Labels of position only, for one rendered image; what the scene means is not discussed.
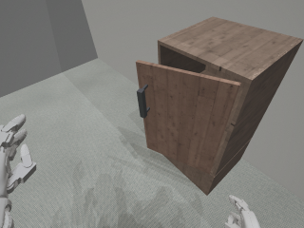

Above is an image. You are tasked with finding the left robot hand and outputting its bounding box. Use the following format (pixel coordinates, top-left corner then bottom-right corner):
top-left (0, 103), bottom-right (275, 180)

top-left (0, 114), bottom-right (37, 198)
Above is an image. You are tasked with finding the handle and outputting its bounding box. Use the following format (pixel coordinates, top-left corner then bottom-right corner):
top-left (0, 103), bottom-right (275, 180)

top-left (137, 84), bottom-right (150, 119)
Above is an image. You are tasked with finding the right robot hand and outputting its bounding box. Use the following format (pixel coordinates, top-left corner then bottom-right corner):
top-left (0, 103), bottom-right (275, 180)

top-left (224, 195), bottom-right (261, 228)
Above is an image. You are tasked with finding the cupboard door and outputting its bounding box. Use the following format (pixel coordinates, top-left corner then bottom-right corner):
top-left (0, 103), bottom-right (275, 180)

top-left (136, 60), bottom-right (241, 175)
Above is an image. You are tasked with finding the robot left forearm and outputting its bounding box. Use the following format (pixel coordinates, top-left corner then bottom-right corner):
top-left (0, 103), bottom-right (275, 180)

top-left (0, 197), bottom-right (14, 228)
